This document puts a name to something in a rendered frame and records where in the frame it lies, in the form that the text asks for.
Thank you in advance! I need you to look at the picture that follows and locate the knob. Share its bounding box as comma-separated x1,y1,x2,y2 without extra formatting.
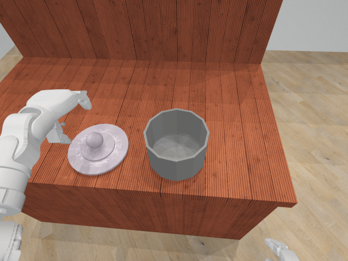
86,132,103,148

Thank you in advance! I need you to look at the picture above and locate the table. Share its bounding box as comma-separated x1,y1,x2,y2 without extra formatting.
0,0,298,240

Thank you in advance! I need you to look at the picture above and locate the pot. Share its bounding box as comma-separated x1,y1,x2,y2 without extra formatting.
144,108,210,181

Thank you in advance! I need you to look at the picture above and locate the left robot forearm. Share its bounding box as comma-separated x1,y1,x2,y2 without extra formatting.
0,104,55,220

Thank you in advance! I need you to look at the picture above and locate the left robot upper arm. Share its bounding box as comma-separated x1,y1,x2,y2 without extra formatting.
0,221,23,261

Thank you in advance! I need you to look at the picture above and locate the robot left hand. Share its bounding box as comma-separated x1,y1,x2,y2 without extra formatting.
26,89,92,144

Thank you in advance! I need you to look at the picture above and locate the lid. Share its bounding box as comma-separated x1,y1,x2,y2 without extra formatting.
68,124,129,176

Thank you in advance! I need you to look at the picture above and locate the robot right hand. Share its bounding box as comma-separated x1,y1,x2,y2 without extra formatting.
265,238,300,261

